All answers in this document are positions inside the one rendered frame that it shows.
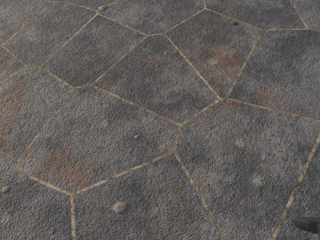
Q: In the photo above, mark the robot right hand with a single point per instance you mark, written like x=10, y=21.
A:
x=309, y=224

